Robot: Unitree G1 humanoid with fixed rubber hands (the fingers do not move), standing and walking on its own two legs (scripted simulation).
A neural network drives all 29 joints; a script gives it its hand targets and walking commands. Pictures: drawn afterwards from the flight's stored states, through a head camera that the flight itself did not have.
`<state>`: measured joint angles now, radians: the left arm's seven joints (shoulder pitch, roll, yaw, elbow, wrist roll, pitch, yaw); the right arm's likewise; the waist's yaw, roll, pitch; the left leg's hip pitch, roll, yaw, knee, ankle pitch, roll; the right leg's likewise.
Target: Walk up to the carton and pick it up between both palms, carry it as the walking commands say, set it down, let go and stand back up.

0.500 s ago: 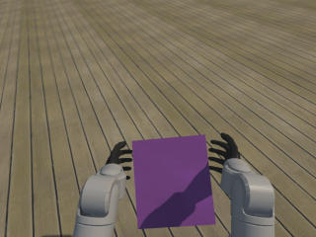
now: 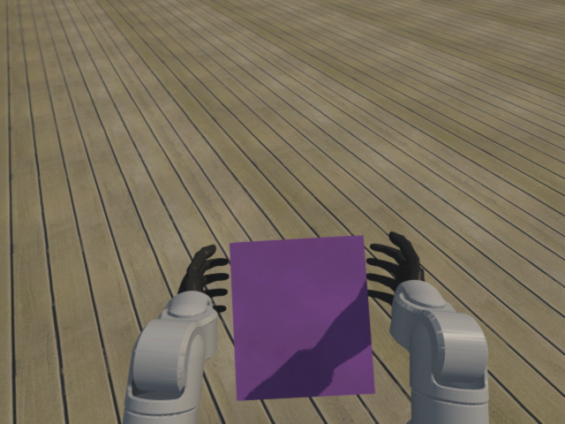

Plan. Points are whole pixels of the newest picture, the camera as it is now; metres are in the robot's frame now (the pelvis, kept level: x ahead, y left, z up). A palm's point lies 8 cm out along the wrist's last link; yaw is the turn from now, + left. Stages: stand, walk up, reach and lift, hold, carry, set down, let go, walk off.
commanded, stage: carry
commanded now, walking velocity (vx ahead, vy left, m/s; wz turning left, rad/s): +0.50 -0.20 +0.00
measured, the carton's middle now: (298, 304) +0.33 -0.01 -0.01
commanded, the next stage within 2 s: none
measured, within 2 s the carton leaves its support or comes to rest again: neither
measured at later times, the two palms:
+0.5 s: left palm (260, 209) +0.43 +0.05 +0.10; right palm (430, 207) +0.43 -0.22 +0.11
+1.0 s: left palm (309, 138) +0.66 -0.04 +0.09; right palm (441, 137) +0.64 -0.30 +0.10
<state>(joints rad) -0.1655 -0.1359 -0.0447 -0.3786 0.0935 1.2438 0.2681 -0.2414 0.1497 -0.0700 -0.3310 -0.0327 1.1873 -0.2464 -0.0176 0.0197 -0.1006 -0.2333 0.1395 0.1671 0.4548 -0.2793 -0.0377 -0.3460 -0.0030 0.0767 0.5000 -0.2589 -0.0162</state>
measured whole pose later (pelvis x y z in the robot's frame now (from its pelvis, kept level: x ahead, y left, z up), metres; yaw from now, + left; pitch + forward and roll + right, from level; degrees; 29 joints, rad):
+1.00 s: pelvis +0.38 -0.14 +0.00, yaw -5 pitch +5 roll +0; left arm -0.18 -0.14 -0.05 -0.33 0.09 1.26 0.29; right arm -0.22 0.14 -0.06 -0.32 -0.05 1.23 -0.25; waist -0.02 -0.02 -0.11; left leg -0.28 0.11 0.14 0.47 -0.27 -0.03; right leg -0.42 0.00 0.04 0.77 -0.34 -0.02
